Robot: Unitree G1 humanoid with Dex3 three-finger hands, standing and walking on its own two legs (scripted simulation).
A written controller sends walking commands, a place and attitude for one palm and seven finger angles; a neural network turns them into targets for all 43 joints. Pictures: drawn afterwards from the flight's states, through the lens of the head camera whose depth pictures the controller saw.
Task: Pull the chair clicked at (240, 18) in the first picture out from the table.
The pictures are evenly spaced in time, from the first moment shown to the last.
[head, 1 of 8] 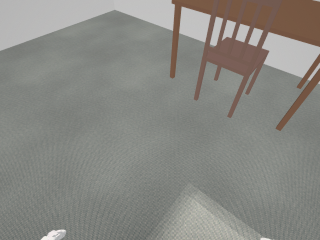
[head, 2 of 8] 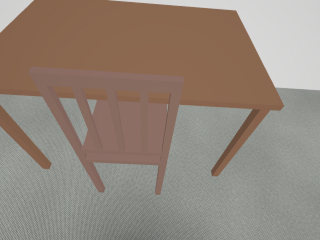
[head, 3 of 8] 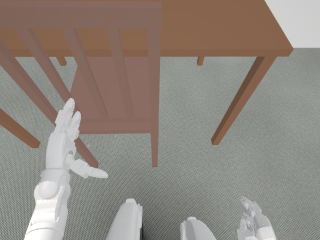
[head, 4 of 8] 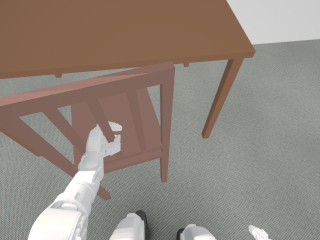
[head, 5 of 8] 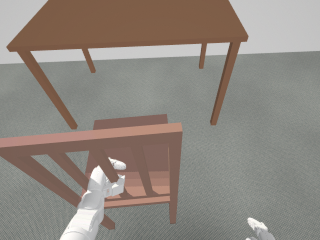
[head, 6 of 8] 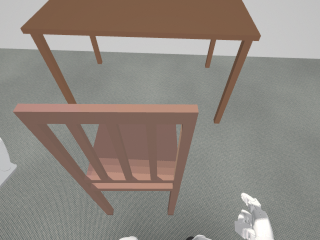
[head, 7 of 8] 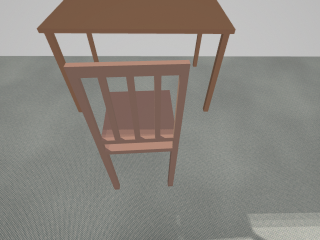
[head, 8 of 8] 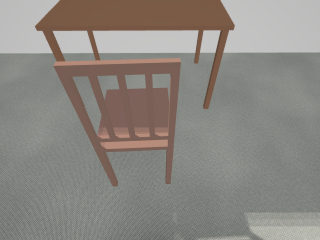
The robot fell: no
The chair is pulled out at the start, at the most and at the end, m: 0.00 0.57 0.56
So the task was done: yes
